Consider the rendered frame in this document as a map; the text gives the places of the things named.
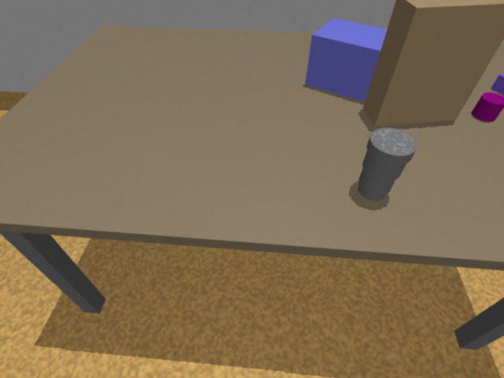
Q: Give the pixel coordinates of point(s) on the table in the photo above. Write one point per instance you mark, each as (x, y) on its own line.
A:
(209, 137)

